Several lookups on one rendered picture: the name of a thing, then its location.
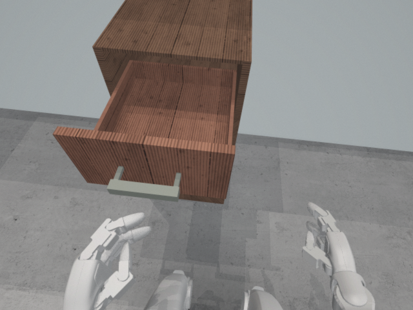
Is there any robot thigh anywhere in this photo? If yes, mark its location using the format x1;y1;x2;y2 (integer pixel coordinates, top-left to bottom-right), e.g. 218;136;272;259
241;289;283;310
143;273;193;310

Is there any left robot hand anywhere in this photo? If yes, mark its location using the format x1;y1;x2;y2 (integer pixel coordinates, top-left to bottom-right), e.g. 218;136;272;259
63;212;151;310

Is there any robot right thigh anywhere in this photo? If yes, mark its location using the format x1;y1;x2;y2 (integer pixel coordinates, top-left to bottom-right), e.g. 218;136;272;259
241;289;283;310

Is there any right robot hand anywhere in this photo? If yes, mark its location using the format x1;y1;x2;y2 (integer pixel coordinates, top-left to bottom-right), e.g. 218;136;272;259
303;202;356;279

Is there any drawer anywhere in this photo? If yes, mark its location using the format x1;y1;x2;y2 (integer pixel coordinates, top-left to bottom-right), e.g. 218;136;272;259
53;60;237;199

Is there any cabinet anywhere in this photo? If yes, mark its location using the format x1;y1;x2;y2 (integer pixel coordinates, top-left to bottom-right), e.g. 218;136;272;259
92;0;252;204

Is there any right robot forearm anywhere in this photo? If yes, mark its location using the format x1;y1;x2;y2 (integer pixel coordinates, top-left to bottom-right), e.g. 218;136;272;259
330;271;375;310

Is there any robot left thigh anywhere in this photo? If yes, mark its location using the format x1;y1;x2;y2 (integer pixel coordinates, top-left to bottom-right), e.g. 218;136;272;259
143;273;193;310

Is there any handle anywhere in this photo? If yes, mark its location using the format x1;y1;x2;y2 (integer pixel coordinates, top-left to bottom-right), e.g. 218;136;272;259
106;166;181;202

